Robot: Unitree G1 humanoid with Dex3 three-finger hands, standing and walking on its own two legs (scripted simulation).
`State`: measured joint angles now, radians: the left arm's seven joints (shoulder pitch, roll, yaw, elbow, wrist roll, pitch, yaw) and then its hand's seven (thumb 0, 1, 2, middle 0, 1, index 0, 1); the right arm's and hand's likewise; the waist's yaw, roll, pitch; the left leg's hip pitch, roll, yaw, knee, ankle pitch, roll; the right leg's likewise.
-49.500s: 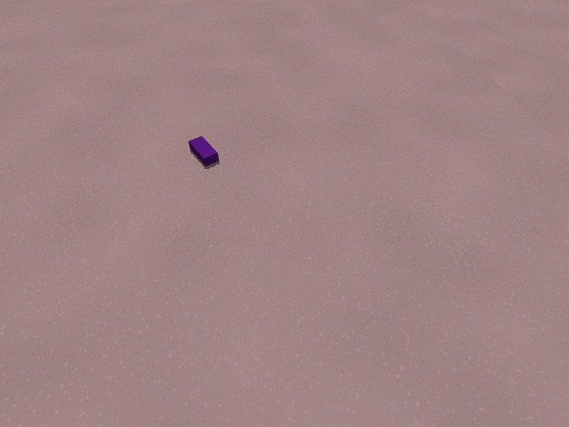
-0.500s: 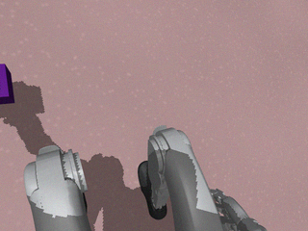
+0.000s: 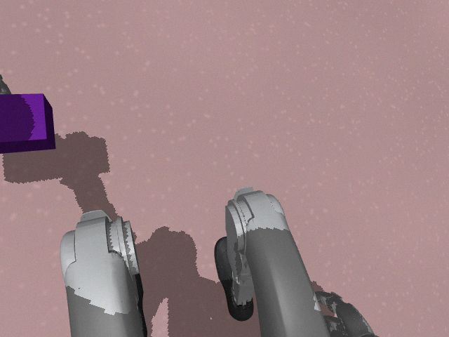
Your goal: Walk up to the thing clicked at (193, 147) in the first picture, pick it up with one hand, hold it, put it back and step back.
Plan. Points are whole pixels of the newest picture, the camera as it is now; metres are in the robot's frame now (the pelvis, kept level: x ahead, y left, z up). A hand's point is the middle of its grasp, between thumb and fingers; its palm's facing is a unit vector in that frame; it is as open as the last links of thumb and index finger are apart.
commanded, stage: lift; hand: left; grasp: from above
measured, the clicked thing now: out of the picture +0.47 +0.36 -0.18
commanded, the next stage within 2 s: hold in 1.48 s
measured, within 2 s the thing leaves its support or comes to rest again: neither
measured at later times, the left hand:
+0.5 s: hand out of the picture +0.39 +0.35 +0.02, palm faces -0.44 -0.10 -0.89, open 11.0 cm
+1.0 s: hand out of the picture +0.32 +0.30 +0.22, palm faces -0.45 -0.12 -0.88, open 11.1 cm
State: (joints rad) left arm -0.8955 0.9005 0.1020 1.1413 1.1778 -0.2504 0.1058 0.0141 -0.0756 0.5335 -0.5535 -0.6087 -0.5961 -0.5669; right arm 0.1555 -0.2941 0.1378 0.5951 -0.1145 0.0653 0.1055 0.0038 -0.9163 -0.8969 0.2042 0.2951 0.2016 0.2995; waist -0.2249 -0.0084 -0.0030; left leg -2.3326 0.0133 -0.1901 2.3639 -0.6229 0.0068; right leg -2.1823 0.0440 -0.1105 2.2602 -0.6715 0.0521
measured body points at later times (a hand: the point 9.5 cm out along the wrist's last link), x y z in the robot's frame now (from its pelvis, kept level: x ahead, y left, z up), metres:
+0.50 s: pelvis +0.00 +0.00 +0.11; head +0.18 +0.06 +0.51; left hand +0.41 +0.35 +0.07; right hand +0.15 -0.25 -0.01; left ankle +0.08 +0.13 -0.31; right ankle +0.11 -0.13 -0.31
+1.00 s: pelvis +0.02 +0.00 +0.30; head +0.11 +0.03 +0.74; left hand +0.33 +0.31 +0.27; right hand +0.17 -0.25 +0.18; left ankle +0.08 +0.13 -0.31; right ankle +0.11 -0.13 -0.31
